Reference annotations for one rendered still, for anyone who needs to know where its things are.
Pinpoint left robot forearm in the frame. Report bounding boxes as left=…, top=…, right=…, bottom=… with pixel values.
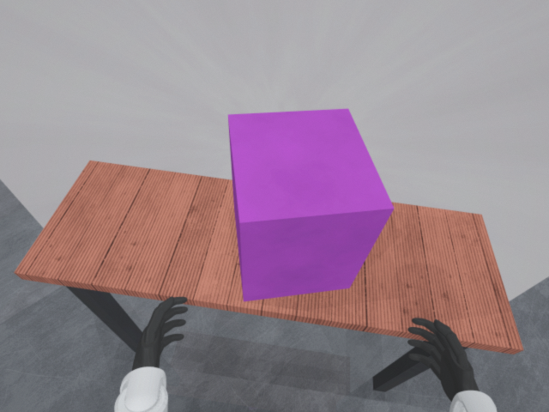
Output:
left=114, top=367, right=168, bottom=412

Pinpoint robot right hand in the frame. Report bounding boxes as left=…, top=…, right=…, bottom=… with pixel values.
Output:
left=407, top=318, right=479, bottom=402

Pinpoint table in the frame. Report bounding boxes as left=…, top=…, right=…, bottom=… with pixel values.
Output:
left=14, top=161, right=523, bottom=392

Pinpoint right robot forearm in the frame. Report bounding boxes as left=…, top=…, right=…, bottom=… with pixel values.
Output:
left=449, top=391, right=497, bottom=412

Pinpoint robot left hand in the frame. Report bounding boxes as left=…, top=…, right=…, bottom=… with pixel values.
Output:
left=132, top=297, right=188, bottom=371

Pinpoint carton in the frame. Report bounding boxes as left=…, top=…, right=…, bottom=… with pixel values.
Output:
left=228, top=109, right=394, bottom=301

